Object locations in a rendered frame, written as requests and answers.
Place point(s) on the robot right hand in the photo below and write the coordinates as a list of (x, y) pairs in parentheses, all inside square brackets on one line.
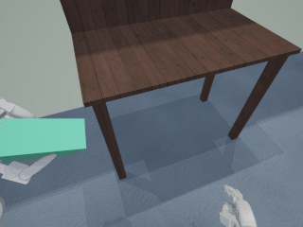
[(237, 215)]

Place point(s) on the robot left hand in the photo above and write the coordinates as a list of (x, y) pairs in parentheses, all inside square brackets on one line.
[(19, 172)]

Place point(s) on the table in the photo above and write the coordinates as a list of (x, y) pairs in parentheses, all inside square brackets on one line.
[(130, 47)]

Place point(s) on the sponge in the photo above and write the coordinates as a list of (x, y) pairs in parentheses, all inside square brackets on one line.
[(34, 138)]

